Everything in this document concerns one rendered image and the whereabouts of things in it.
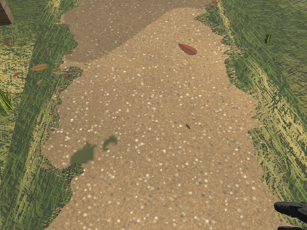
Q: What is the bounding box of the robot right hand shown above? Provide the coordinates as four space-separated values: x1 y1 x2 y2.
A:
273 201 307 230

